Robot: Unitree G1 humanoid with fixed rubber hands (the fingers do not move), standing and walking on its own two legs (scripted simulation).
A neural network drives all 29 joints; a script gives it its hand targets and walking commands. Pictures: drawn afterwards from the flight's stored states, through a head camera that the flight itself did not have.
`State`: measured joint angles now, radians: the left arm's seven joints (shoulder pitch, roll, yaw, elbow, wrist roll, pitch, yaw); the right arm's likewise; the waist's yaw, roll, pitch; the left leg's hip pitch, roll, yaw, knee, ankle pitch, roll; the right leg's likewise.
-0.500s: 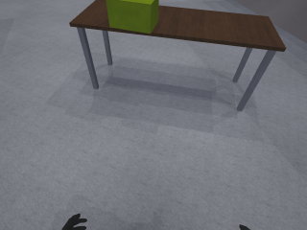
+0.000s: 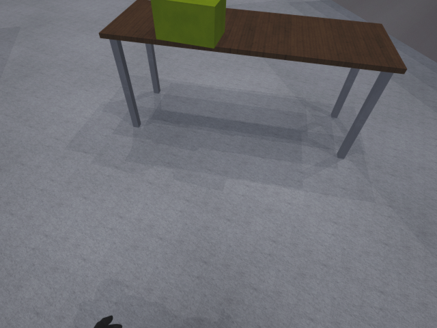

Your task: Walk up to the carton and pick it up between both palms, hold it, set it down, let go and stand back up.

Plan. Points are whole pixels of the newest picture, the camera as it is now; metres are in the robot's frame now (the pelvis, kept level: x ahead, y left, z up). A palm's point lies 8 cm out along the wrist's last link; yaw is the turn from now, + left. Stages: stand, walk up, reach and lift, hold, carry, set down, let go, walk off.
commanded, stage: stand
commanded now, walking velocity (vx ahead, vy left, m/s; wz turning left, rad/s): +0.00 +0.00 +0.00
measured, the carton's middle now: (190, 16) +1.42 +0.15 -0.02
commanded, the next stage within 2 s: none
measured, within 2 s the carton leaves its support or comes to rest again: neither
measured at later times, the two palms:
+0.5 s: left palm out of the picture +0.08 +0.24 -0.13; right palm out of the picture +0.05 -0.27 -0.12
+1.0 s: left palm out of the picture +0.05 +0.24 -0.13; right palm out of the picture +0.02 -0.27 -0.12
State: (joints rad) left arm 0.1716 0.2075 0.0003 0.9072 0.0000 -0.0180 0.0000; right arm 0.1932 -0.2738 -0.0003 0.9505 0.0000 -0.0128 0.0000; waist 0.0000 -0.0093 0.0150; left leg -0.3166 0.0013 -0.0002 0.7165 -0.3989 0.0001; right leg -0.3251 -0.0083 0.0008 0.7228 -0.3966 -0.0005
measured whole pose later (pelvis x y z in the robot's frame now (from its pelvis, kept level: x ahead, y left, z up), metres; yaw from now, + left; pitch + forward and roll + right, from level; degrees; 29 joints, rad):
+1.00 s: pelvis -0.03 +0.00 +0.00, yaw +0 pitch -3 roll +0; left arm 0.15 0.21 0.00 1.03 0.00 -0.02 0.00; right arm 0.19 -0.27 0.00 1.05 0.00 -0.01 0.00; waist 0.00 -0.01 0.01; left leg -0.32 0.00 0.00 0.72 -0.35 0.00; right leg -0.32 -0.01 0.00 0.72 -0.35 0.00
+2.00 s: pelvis -0.04 +0.01 +0.00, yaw +0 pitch -3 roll -1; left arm 0.15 0.21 0.00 1.04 0.00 -0.02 0.00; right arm 0.19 -0.27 0.00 1.07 0.00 -0.02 0.00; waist 0.00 -0.01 0.02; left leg -0.32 0.00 0.00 0.72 -0.34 0.01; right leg -0.32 -0.01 0.00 0.69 -0.32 0.01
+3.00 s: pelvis +0.13 +0.05 -0.02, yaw -2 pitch -2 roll -4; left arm 0.40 0.31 0.02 1.03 0.00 -0.09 -0.01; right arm 0.11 -0.40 -0.03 0.94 0.00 -0.06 0.06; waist 0.00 0.06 0.03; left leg -0.54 0.02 0.05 0.86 -0.25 0.07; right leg -0.20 0.00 0.02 0.92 -0.54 0.00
